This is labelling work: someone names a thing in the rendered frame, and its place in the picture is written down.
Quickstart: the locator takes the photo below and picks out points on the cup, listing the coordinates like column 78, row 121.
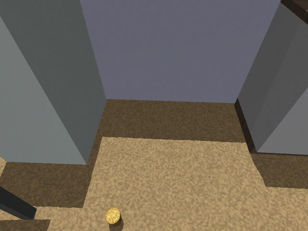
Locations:
column 113, row 216

